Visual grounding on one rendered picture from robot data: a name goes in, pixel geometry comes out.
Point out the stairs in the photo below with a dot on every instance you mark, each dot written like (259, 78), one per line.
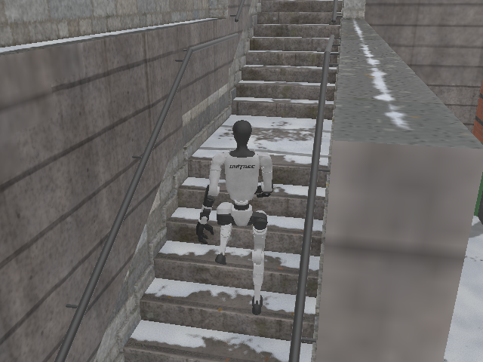
(282, 75)
(198, 310)

